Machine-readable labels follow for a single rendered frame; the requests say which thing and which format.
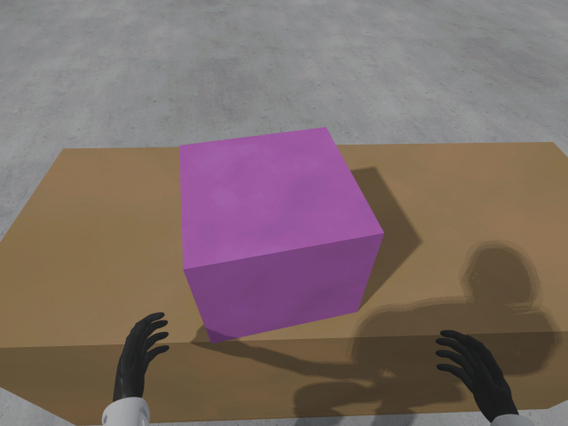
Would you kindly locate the left robot hand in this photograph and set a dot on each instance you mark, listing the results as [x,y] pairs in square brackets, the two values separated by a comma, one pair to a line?
[133,363]

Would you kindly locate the pedestal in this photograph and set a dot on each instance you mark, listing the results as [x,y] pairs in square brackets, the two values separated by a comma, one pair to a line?
[475,241]

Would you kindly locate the carton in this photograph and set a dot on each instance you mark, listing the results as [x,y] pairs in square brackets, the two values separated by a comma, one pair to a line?
[275,232]

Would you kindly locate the robot left forearm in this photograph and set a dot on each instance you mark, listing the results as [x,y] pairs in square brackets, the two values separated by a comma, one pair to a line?
[131,411]

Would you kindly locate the right robot hand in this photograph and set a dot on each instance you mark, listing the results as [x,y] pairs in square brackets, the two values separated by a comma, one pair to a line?
[480,373]

